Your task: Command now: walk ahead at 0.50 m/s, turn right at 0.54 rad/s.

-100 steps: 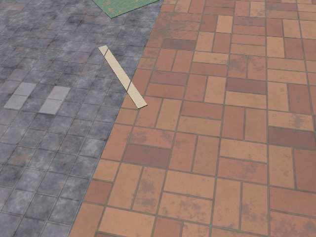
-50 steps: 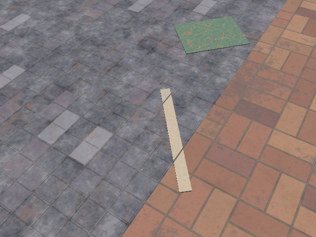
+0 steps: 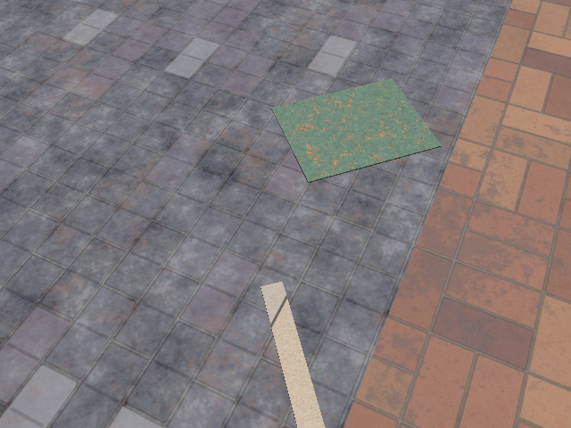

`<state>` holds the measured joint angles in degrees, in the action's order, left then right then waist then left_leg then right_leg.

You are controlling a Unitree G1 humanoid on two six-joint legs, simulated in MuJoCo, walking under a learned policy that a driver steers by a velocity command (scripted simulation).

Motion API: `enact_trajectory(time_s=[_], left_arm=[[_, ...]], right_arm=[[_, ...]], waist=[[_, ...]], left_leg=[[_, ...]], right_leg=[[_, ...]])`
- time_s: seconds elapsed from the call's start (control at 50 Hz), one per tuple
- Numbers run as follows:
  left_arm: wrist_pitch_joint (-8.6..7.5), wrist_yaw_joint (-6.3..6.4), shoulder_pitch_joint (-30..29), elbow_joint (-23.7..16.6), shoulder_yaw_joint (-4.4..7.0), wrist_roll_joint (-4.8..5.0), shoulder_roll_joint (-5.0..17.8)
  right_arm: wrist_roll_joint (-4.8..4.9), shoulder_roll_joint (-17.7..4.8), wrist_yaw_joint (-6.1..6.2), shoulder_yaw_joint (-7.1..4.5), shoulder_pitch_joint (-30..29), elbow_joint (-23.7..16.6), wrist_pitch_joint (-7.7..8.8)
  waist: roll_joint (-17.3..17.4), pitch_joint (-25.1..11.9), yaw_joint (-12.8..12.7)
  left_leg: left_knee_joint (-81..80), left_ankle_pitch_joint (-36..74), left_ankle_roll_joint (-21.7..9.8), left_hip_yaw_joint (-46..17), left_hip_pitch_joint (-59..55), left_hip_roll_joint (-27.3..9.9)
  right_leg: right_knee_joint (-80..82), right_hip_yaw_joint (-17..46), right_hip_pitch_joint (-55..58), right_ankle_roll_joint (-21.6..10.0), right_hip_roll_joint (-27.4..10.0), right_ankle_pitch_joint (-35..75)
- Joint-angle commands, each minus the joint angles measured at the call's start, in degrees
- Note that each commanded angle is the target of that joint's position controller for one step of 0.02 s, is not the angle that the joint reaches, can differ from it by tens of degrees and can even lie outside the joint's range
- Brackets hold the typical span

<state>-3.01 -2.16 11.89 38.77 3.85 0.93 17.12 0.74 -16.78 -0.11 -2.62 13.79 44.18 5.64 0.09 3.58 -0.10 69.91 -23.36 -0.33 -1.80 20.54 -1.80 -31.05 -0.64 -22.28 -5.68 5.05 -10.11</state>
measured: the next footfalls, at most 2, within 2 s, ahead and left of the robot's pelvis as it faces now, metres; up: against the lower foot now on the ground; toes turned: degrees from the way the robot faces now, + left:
left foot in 0.34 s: +0.39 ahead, +0.13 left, +0.00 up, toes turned -16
right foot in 0.82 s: +0.43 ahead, -0.16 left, +0.00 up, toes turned -29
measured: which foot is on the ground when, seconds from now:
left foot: up 0.00-0.32, down 0.34-0.82, up 0.84-1.00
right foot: down 0.00-0.36, up 0.38-0.80, down 0.82-1.00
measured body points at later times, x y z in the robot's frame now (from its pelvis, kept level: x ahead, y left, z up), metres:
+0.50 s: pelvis +0.28 +0.05 +0.01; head +0.31 +0.05 +0.46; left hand +0.46 +0.29 -0.10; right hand +0.34 -0.25 -0.08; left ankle +0.35 +0.14 -0.73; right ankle +0.17 -0.06 -0.64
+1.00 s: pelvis +0.38 -0.02 +0.01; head +0.41 -0.05 +0.45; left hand +0.67 +0.10 -0.07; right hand +0.35 -0.32 -0.12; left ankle +0.43 +0.13 -0.69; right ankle +0.39 -0.14 -0.73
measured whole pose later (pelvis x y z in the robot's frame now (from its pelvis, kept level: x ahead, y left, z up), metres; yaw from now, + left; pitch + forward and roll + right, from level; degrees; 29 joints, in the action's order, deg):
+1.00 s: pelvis +0.38 -0.02 +0.01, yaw -28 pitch +1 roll +0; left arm 0.0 -0.3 5.4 36.3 1.7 -1.7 12.9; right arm 0.6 -17.4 0.4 -2.3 8.3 48.0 -1.1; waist 2.2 3.3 1.1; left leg 51.2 -28.4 4.8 -0.4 23.0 -4.1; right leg -27.7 -1.9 -20.3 -3.0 1.5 -8.5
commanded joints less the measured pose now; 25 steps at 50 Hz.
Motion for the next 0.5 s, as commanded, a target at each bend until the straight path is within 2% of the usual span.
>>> enact_trajectory(time_s=[0.02,0.08,0.16,0.2,0.24,0.28,0.3,0.32,0.34,0.36,0.38,0.4,0.42,0.44,0.46,0.5], left_arm=[[-0.86,0.79,1.72,-4.31,1.55,-0.70,6.01],[-1.05,1.72,2.07,-3.78,2.07,-0.36,7.89],[-0.24,2.86,4.75,-2.49,2.47,0.23,9.18],[0.14,3.01,6.79,-1.70,2.62,0.34,9.67],[0.43,3.09,7.95,-1.09,2.61,0.68,9.30],[0.62,3.28,7.73,-0.99,2.61,0.60,8.89],[0.76,3.29,7.05,-1.13,2.67,0.43,8.80],[0.91,3.25,6.28,-1.40,2.38,0.31,7.75],[0.79,3.06,6.47,-1.80,1.45,0.01,5.13],[0.72,2.96,8.80,-2.56,0.04,-1.14,1.14],[0.21,2.94,15.00,-4.85,-0.35,1.28,0.80],[0.36,3.27,13.50,-2.89,0.92,1.60,7.18],[0.83,3.29,7.57,-3.56,1.72,0.92,9.45],[1.30,3.48,5.20,-3.95,1.89,0.24,8.90],[1.64,3.55,4.18,-4.55,2.31,-0.39,8.68],[2.73,3.23,5.67,-4.57,2.11,0.15,6.16]], right_arm=[[-1.14,-7.59,0.04,-1.99,-1.66,-5.93,1.39],[-1.74,-5.27,0.31,-1.35,-1.81,-6.07,-0.17],[-1.45,-2.90,0.09,-0.18,-11.02,-8.14,-0.09],[-0.73,-3.46,-0.38,-0.26,-14.22,-8.91,0.31],[-0.28,-4.95,-0.81,-0.79,-15.27,-9.42,0.80],[-0.12,-6.64,-1.12,-1.57,-14.15,-9.29,1.32],[-0.04,-7.26,-1.12,-1.98,-12.27,-8.89,1.60],[-0.14,-7.83,-0.95,-2.56,-8.24,-7.75,1.87],[-0.86,-9.53,-0.56,-3.40,-2.48,-6.84,2.18],[-1.38,-12.60,-0.08,-4.11,5.49,-6.16,2.07],[-1.75,-16.20,-0.66,-4.97,8.38,-4.06,1.30],[-0.95,-10.30,-0.83,-3.70,4.52,-5.91,1.14],[-1.13,-7.14,-0.43,-2.77,1.86,-6.58,0.68],[-1.77,-6.01,-0.38,-2.22,-0.89,-6.94,0.36],[-1.76,-4.88,-0.26,-1.94,-2.60,-6.48,0.13],[-1.71,-4.49,-0.10,-1.82,-3.34,-5.39,0.15]], waist=[[-1.51,-6.49,0.50],[-1.97,-5.13,1.25],[-4.38,-3.78,-2.33],[-5.06,-3.95,-3.86],[-5.57,-4.05,-3.92],[-6.73,-4.13,-2.70],[-7.59,-4.26,-1.47],[-7.74,-5.31,0.81],[-6.12,-9.69,3.59],[3.04,-17.82,5.46],[23.25,-20.65,1.72],[13.43,-14.07,2.90],[7.63,-8.45,3.85],[3.46,-6.01,2.68],[3.65,-4.75,1.54],[6.76,-4.96,-0.06]], left_leg=[[-3.76,4.75,0.87,-3.63,15.74,-4.22],[-11.83,8.52,3.99,-1.50,13.69,-3.69],[-30.60,23.71,5.38,-0.62,9.54,-0.48],[-35.72,27.58,5.34,-0.79,7.07,1.19],[-39.16,26.70,4.50,-2.56,6.28,1.50],[-40.99,22.99,2.93,-3.74,4.71,1.36],[-41.54,20.57,1.85,-3.46,2.48,1.36],[-43.55,20.10,0.49,-2.48,-2.77,1.51],[-43.93,18.69,-1.85,-4.58,-12.77,-1.73],[-44.13,14.15,-4.98,-15.80,-27.06,-12.34],[-52.05,-4.32,-13.94,-44.78,-38.34,-22.81],[-54.22,-7.59,-12.91,-43.82,-33.46,-21.86],[-52.91,2.69,-10.88,-32.06,-27.21,-19.59],[-52.20,18.35,-10.11,-23.35,-21.00,-17.16],[-51.44,31.08,-10.02,-17.22,-17.54,-15.29],[-52.14,42.60,-9.65,-8.46,-13.49,-12.43]], right_leg=[[16.67,22.79,16.72,-11.89,-15.03,12.63],[18.05,17.62,9.71,-11.85,-13.00,18.54],[16.89,13.74,5.91,-7.91,-8.93,11.21],[16.09,15.85,6.42,-6.95,-9.58,7.04],[13.44,19.45,9.32,-6.32,-11.04,3.78],[10.15,23.28,12.22,-5.39,-12.61,2.23],[8.26,24.59,12.65,-4.80,-12.88,2.59],[5.11,24.44,12.04,-3.66,-11.58,3.30],[-3.46,21.91,9.52,-1.74,-8.54,3.38],[-20.52,15.60,2.22,0.73,-3.70,-10.45],[-37.07,10.38,-17.81,3.21,0.80,-25.39],[-43.36,12.21,-22.60,4.66,-3.09,-21.89],[-44.60,10.88,-22.33,5.45,-4.73,-17.19],[-43.57,9.63,-19.21,6.39,-6.26,-14.42],[-41.15,9.29,-17.75,7.06,-7.48,-13.55],[-37.42,6.71,-13.49,7.89,-8.58,-13.07]])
